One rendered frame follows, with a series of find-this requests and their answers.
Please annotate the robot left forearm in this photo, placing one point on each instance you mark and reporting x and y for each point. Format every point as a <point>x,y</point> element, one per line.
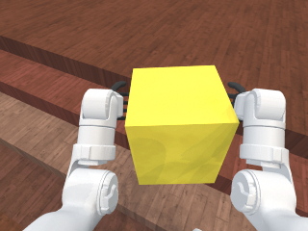
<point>100,110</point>

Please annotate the robot right forearm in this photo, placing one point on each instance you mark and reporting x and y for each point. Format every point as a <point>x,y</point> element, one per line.
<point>263,113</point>

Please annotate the carton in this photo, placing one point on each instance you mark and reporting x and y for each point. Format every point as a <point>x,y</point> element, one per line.
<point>179,124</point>

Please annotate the robot right hand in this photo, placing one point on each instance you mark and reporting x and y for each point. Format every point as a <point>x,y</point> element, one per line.
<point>240,89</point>

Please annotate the robot left upper arm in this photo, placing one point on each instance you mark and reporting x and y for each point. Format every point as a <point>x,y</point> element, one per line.
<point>89,194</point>

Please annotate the robot right upper arm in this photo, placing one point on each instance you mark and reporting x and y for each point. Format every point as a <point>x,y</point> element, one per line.
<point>267,199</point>

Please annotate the robot left hand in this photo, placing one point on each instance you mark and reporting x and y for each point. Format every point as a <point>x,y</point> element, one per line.
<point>115,87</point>

